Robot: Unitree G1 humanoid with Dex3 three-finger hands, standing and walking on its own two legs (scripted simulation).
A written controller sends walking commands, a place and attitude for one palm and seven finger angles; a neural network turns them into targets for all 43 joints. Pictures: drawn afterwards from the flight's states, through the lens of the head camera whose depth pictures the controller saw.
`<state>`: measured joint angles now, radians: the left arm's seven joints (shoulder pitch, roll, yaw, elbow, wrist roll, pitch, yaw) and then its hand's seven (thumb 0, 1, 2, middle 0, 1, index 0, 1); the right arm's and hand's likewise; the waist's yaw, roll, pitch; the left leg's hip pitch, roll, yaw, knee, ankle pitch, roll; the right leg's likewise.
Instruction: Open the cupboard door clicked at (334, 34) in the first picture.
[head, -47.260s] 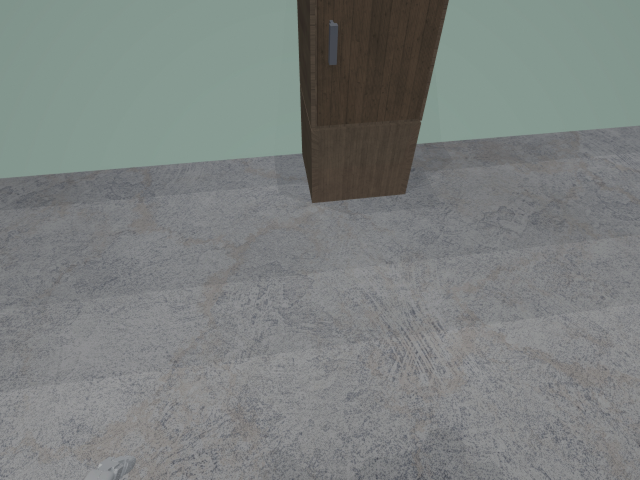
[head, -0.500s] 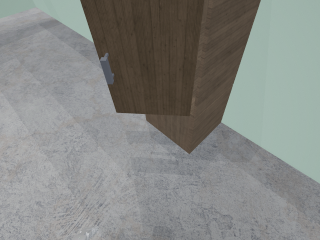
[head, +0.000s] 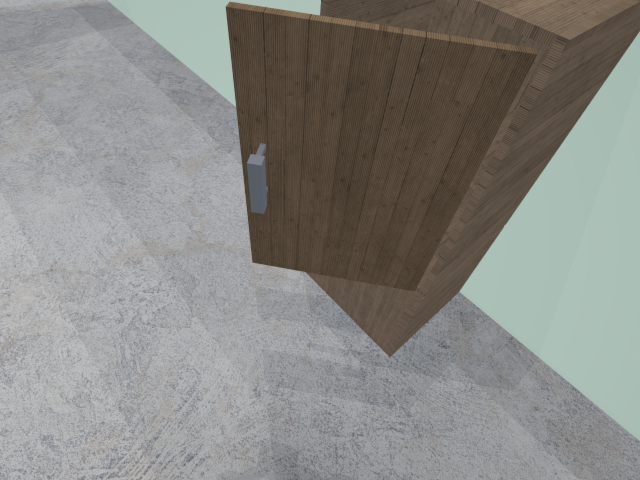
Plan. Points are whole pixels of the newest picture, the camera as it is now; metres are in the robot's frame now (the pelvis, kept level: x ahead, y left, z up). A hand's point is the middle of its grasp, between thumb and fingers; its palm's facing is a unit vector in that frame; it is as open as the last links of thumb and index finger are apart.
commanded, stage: come to a stop and stand still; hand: left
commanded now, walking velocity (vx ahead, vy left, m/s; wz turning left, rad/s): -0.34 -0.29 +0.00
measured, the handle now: (260, 178) +0.60 +0.17 -0.02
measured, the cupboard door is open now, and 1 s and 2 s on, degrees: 39 39 39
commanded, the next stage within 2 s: look again from close up in 1.60 s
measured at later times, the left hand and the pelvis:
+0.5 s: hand out of the picture +0.09 +0.16 -0.16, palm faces -0.04 -0.98 -0.21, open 7.4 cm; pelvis +0.00 -0.03 +0.01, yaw -1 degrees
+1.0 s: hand out of the picture +0.00 +0.08 -0.17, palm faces +0.03 -0.98 -0.18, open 7.3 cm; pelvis +0.00 -0.08 +0.01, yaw +0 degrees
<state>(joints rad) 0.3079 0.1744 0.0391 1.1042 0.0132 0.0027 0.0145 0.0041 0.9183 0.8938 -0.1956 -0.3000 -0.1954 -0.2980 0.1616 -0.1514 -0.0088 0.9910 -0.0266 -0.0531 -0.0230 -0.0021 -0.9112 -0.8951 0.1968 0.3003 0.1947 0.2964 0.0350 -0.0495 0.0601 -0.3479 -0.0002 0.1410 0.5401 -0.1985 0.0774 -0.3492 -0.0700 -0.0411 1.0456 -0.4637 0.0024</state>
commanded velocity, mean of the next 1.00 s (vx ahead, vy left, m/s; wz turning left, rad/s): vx -0.04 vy -0.04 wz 0.00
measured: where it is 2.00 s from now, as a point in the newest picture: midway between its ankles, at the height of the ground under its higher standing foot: outside the picture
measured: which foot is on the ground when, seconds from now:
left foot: down 0.00-1.00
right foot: up 0.00-0.50, down 0.52-1.00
